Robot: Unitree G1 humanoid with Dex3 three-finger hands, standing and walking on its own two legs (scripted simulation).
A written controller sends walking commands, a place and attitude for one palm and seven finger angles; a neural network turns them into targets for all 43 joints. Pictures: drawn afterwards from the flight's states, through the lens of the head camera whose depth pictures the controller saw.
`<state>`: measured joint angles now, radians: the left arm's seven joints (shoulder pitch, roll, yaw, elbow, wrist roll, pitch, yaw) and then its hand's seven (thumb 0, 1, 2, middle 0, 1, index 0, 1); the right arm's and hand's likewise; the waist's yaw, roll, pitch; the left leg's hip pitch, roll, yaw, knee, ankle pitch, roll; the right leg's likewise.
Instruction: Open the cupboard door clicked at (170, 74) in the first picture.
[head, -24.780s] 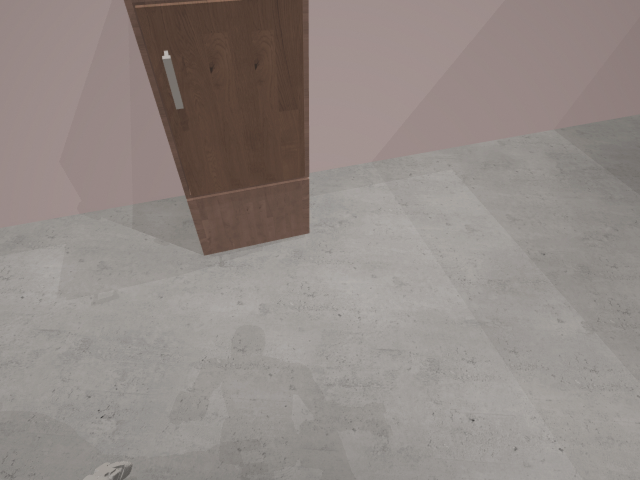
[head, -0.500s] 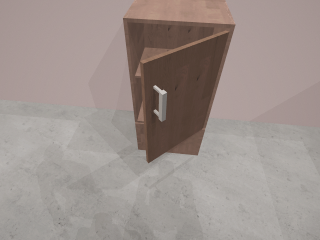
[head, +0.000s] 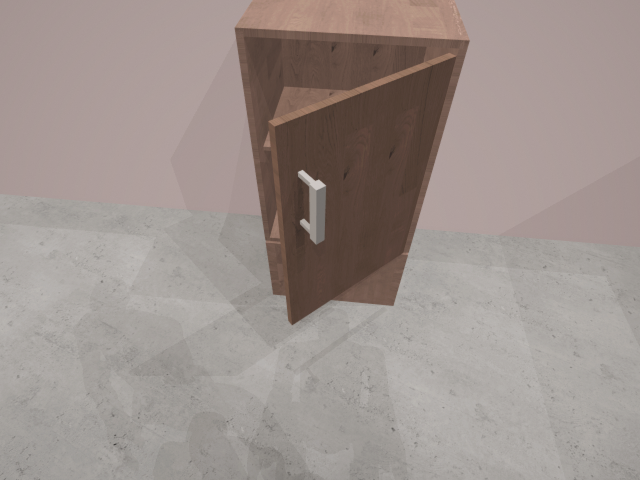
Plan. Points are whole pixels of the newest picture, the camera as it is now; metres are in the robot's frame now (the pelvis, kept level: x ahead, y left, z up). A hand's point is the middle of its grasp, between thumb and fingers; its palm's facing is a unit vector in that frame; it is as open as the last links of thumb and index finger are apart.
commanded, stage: look to check the result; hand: left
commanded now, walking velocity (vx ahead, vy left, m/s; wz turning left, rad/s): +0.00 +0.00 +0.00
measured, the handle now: (310, 207) +0.56 +0.05 -0.01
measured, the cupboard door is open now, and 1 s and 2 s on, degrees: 43 43 43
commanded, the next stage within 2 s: walk to a spot facing it in 0.04 s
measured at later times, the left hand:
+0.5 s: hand out of the picture +0.02 +0.17 -0.18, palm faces -0.05 -0.98 -0.20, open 7.3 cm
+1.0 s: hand out of the picture +0.10 +0.13 -0.16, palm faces -0.25 -0.93 -0.25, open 7.3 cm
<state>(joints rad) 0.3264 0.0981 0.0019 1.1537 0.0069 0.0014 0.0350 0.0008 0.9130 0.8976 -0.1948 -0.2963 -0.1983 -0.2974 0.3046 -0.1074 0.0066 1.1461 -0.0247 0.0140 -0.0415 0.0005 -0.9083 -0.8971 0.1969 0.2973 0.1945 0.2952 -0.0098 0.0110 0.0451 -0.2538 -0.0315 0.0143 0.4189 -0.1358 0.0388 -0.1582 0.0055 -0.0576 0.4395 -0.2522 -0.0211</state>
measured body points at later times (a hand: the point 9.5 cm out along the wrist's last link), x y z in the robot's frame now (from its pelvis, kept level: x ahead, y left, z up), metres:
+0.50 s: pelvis +0.01 -0.01 -0.01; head +0.05 -0.03 +0.44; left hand +0.03 +0.22 -0.16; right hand +0.00 -0.24 -0.17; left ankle +0.06 +0.09 -0.74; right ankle -0.01 -0.10 -0.74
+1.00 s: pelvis +0.01 -0.04 +0.00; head +0.04 -0.07 +0.45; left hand +0.11 +0.18 -0.14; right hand +0.05 -0.32 -0.14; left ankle +0.06 +0.12 -0.66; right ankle -0.01 -0.10 -0.74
